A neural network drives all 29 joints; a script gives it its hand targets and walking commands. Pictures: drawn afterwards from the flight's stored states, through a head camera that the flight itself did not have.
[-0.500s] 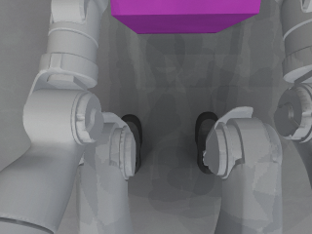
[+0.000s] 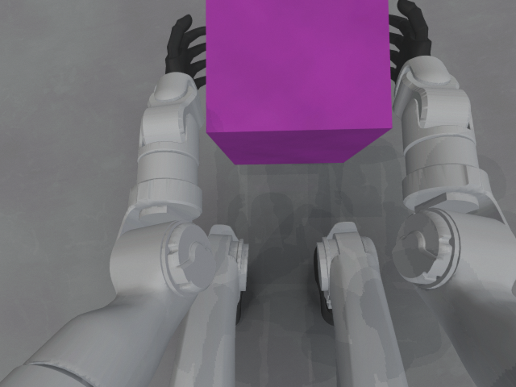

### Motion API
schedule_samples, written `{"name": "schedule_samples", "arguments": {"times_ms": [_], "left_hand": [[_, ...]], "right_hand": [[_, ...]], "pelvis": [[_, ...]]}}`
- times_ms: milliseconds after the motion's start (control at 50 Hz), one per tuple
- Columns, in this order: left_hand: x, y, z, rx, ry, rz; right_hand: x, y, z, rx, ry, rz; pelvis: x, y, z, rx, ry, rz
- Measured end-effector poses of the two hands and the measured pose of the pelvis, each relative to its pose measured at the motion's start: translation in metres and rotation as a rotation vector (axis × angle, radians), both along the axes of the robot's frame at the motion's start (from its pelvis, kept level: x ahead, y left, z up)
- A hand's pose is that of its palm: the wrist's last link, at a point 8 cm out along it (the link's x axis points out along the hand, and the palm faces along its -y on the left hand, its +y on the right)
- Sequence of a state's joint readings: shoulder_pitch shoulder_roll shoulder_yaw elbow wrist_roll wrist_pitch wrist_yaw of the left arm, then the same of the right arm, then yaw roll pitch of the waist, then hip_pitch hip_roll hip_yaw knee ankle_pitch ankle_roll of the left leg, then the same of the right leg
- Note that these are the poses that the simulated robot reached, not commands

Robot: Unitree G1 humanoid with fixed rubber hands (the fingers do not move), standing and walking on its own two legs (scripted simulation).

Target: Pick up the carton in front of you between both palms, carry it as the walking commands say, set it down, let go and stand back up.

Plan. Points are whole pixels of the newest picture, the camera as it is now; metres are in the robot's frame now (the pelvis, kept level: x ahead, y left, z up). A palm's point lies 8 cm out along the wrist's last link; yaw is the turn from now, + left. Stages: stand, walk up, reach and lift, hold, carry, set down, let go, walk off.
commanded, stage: reach and lift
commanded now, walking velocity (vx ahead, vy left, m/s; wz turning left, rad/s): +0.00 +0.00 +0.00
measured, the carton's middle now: (290, 87) +0.53 -0.03 -0.13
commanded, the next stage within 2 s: none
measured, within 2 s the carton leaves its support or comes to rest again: neither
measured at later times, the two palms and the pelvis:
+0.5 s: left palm (121, 48) +0.48 +0.13 +0.09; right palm (478, 28) +0.48 -0.17 +0.08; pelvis +0.04 +0.00 +0.12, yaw +0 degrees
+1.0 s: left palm out of the picture +0.43 +0.14 +0.24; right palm out of the picture +0.43 -0.16 +0.23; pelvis +0.09 +0.00 +0.25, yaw -1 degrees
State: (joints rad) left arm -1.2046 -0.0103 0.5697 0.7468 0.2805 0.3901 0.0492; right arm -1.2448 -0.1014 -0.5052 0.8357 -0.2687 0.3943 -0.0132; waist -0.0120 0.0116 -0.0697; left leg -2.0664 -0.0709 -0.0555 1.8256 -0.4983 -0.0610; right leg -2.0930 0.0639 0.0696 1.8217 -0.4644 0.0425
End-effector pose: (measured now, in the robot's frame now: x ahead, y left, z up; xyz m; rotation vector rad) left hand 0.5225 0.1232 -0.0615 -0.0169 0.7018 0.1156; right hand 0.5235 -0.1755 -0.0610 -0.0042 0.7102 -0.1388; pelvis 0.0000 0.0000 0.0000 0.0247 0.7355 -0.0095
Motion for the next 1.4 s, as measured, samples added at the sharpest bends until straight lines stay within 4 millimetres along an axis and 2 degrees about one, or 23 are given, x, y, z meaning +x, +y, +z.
{"name": "schedule_samples", "arguments": {"times_ms": [200, 440, 760, 1060, 1280, 1400], "left_hand": [[-0.006, 0.003, 0.044, -0.008, -0.026, -0.002], [-0.031, 0.006, 0.126, -0.010, -0.010, 0.007], [-0.066, 0.013, 0.225, -0.016, -0.010, 0.007], [-0.099, 0.018, 0.315, -0.009, -0.014, 0.005], [-0.118, 0.022, 0.377, 0.009, -0.049, -0.022], [-0.126, 0.023, 0.391, 0.018, -0.036, -0.028]], "right_hand": [[-0.009, 0.003, 0.044, 0.009, -0.026, -0.016], [-0.034, 0.006, 0.124, 0.024, -0.010, -0.022], [-0.070, 0.012, 0.223, 0.027, -0.011, -0.030], [-0.103, 0.018, 0.313, 0.026, -0.016, -0.029], [-0.125, 0.021, 0.375, 0.015, -0.052, -0.031], [-0.131, 0.023, 0.390, -0.001, -0.039, -0.015]], "pelvis": [[0.008, 0.001, 0.036, -0.008, 0.015, 0.012], [0.035, 0.001, 0.102, -0.010, -0.055, 0.001], [0.064, 0.002, 0.190, -0.020, -0.237, 0.003], [0.091, 0.004, 0.264, -0.025, -0.484, -0.005], [0.101, 0.003, 0.298, -0.028, -0.687, -0.009], [0.098, 0.003, 0.303, -0.031, -0.771, -0.009]]}}
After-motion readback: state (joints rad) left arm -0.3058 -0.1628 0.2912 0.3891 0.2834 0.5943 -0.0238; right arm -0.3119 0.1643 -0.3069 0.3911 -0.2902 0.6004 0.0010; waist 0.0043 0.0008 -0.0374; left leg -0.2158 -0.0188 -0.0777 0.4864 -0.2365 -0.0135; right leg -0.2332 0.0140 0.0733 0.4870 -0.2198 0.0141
